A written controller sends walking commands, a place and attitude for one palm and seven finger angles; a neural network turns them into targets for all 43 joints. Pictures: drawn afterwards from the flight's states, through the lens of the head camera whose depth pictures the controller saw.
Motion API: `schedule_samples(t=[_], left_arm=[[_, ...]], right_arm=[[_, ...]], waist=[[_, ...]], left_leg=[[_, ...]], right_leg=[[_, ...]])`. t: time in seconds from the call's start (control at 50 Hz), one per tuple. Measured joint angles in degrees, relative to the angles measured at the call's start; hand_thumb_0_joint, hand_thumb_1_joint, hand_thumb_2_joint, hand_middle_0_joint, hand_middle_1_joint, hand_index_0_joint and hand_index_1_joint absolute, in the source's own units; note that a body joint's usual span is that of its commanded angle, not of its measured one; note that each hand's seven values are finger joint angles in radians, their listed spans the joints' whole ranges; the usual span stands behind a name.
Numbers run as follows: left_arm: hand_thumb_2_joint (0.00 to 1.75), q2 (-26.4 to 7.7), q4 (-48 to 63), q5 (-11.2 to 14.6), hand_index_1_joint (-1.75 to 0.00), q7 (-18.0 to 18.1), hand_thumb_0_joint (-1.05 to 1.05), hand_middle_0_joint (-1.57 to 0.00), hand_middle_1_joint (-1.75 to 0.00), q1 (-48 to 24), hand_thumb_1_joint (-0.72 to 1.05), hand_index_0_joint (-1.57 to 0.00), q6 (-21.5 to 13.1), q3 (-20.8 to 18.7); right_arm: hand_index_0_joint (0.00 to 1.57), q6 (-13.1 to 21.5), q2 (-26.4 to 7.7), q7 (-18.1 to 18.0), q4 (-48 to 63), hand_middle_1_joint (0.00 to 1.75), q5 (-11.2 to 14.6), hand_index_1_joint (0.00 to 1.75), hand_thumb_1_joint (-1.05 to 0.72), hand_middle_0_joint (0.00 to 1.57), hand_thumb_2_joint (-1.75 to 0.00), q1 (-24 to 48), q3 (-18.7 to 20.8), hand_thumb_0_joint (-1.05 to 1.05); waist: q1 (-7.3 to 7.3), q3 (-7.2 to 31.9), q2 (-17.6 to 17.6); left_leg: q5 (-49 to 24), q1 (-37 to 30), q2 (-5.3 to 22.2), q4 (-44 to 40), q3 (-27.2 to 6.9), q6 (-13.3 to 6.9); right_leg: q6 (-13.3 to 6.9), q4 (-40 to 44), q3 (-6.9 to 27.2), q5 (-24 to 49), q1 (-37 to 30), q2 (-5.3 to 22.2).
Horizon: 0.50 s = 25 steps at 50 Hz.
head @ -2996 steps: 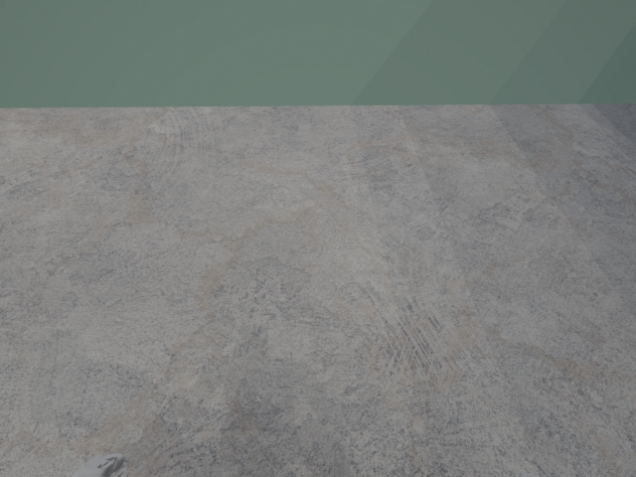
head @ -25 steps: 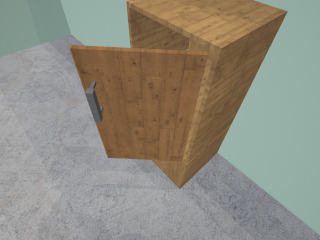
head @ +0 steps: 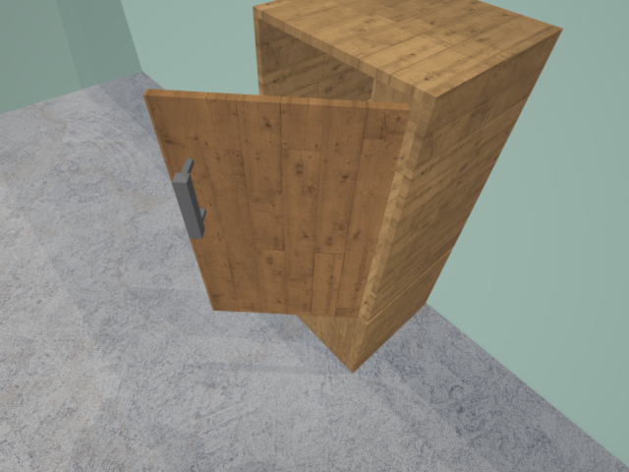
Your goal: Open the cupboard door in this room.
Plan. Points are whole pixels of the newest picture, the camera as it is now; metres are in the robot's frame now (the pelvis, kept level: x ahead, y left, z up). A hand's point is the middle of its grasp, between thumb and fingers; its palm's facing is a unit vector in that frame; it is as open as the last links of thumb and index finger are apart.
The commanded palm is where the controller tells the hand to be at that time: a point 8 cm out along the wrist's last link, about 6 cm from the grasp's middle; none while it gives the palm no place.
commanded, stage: raise the hand with hooked fingers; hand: left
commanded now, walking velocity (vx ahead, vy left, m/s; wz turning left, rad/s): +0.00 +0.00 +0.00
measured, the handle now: (192, 199) +0.51 +0.24 +0.02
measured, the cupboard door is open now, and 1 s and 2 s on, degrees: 46 46 46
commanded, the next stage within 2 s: none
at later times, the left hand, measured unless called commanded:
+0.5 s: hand (168, 465) +0.14 +0.19 -0.06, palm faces +0.12 -0.99 -0.02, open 8.9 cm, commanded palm +0.13 +0.25 -0.04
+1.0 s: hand (138, 397) +0.20 +0.23 -0.01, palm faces +0.05 -1.00 -0.07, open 11.9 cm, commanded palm +0.17 +0.29 +0.00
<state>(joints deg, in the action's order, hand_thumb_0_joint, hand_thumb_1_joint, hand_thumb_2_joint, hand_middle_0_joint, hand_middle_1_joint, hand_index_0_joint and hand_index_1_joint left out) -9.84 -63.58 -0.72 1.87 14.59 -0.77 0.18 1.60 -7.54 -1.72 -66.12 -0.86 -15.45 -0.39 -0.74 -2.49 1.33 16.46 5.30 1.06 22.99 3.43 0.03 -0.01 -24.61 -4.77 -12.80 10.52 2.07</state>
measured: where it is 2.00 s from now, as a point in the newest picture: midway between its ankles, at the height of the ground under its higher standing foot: outside the picture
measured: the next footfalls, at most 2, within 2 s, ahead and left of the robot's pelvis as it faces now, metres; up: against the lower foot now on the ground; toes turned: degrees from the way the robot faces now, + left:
none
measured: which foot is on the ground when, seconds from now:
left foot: down 0.00-1.00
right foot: down 0.00-1.00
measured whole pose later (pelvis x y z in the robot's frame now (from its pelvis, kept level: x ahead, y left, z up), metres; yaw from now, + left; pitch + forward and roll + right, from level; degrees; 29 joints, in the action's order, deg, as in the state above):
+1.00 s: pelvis -0.04 +0.00 -0.06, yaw +1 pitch +11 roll -1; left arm -16.6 -8.0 18.3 -20.2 14.6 -20.4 -17.2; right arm 14.1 -15.4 -4.0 -33.6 2.0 -17.0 0.2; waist 0.5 4.7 -0.9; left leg 28.2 38.5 1.8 55.8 0.7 -0.1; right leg -0.6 -53.2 -6.1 -22.7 41.3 3.2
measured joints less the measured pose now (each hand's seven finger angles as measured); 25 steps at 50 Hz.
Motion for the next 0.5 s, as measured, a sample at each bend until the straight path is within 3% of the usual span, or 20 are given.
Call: schedule_samples(t=[0.04, 0.06, 0.08, 0.14, 0.18, 0.22, 0.3, 0.34, 0.4, 0.5], left_arm=[[0.9, 0.2, -0.1, -0.1, -0.3, 0.4, 0.0, -0.2, -0.3, 0.1, 0.91, -0.2, -0.3, 0.2], [0.9, 0.3, 8.8, 2.4, -0.3, 0.8, 0.01, -0.2, -0.3, 2.9, 0.92, -0.2, 3.4, -0.7], [0.9, 0.1, 19.7, 4.0, -0.3, 1.4, 0.01, -0.2, -0.3, 6.4, 0.93, -0.2, 4.5, -1.5], [0.89, -0.4, 42.2, 7.8, -0.31, 4.0, 0.02, -0.2, -0.32, 11.7, 0.92, -0.2, 0.7, -1.6], [0.88, -0.1, 49.3, 9.2, -0.32, 3.2, 0.02, -0.2, -0.33, 10.1, 0.9, -0.2, -4.5, -2.5], [0.87, 0.3, 51.7, 10.1, -0.34, 0.3, 0.02, -0.2, -0.35, 6.7, 0.86, -0.2, -11.8, -4.3], [0.84, 0.8, 51.5, 12.7, -0.39, -11.0, 0.01, -0.21, -0.39, 2.5, 0.78, -0.21, -28.4, -7.5], [0.82, 0.5, 50.9, 13.5, -0.41, -16.7, 0.0, -0.21, -0.42, 2.3, 0.74, -0.21, -32.9, -8.6], [0.79, 0.0, 52.0, 15.1, -0.46, -20.6, 0.0, -0.22, -0.46, 4.8, 0.66, -0.22, -31.1, -9.1], [0.75, -0.8, 57.8, 15.1, -0.53, -17.5, 0.01, -0.23, -0.54, 10.0, 0.54, -0.23, -26.2, -10.2]], right_arm=[[0.2, -0.2, -0.2, 0.1, 0.4, 0.3, 0.1, 0.3, -0.91, 0.2, -0.9, -0.1, 0.0, 0.0], [0.2, 0.2, -0.6, -0.2, 2.8, 0.3, 0.8, 0.3, -0.92, 0.2, -0.9, -0.9, -0.3, 0.01], [0.2, 2.5, -1.1, -1.0, 5.6, 0.3, 1.4, 0.3, -0.92, 0.2, -0.9, -2.4, -0.4, 0.01], [0.2, 9.7, -3.0, -2.0, 12.2, 0.3, 2.9, 0.3, -0.92, 0.2, -0.9, -4.8, 0.4, 0.02], [0.2, 12.5, -4.6, -1.8, 16.1, 0.3, 2.5, 0.3, -0.92, 0.2, -0.9, -3.7, 0.9, 0.02], [0.2, 14.2, -5.7, -1.1, 20.1, 0.3, 1.8, 0.3, -0.92, 0.2, -0.9, -1.5, 1.7, 0.02], [0.2, 15.7, -6.7, 1.2, 28.0, 0.3, 1.0, 0.3, -0.91, 0.2, -0.9, 3.5, 3.3, 0.01], [0.2, 15.4, -7.4, 2.0, 31.9, 0.3, 1.3, 0.3, -0.91, 0.2, -0.9, 5.5, 4.1, 0.01], [0.2, 13.9, -8.3, 1.8, 36.7, 0.3, 2.1, 0.3, -0.91, 0.2, -0.9, 7.3, 4.6, 0.01], [0.2, 12.7, -7.9, 0.1, 40.0, 0.3, 2.2, 0.3, -0.91, 0.19, -0.9, 7.5, 3.9, 0.01]], waist=[[0.01, 0.0, -0.4], [0.03, -0.6, -0.6], [-0.38, -0.7, -0.6], [0.3, 1.0, -1.5], [1.53, 2.5, -2.2], [1.97, 4.4, -2.2], [1.67, 8.2, -0.1], [1.22, 8.9, 0.8], [0.12, 9.3, 1.4], [-1.62, 8.7, 0.8]], left_leg=[[0.3, 1.0, 0.2, 1.1, -0.1, 0.0], [0.7, 1.5, 0.3, 2.1, -0.1, 0.0], [0.9, 1.6, 0.1, 2.5, 0.1, -0.1], [1.4, 4.0, -0.9, 4.6, -0.6, -0.3], [2.3, 8.0, -1.3, 8.3, -1.4, -0.6], [3.8, 13.5, -1.3, 13.0, -1.3, -0.6], [8.2, 25.5, -0.4, 24.6, -0.1, -0.1], [10.4, 30.4, 0.0, 30.2, 0.0, 0.3], [12.0, 35.4, 0.4, 36.2, -0.4, 0.2], [15.2, 39.4, 0.9, 41.4, -2.7, 0.8]], right_leg=[[0.1, -0.1, -0.1, 0.1, 0.5, -0.2], [0.1, -0.7, -0.1, 0.1, 0.8, -0.2], [0.0, -1.6, 0.2, -0.2, 1.3, 0.0], [0.3, -4.8, -0.4, -1.8, 3.7, 1.3], [0.5, -7.8, -1.1, -2.8, 7.0, 2.0], [0.3, -12.3, -0.9, -4.0, 12.5, 2.3], [-0.3, -23.9, 0.8, -7.7, 25.4, 2.1], [-0.7, -29.4, 1.2, -9.7, 30.5, 1.9], [-1.0, -35.2, 1.1, -12.1, 35.4, 1.7], [-1.6, -38.5, -1.0, -13.9, 37.8, 1.6]])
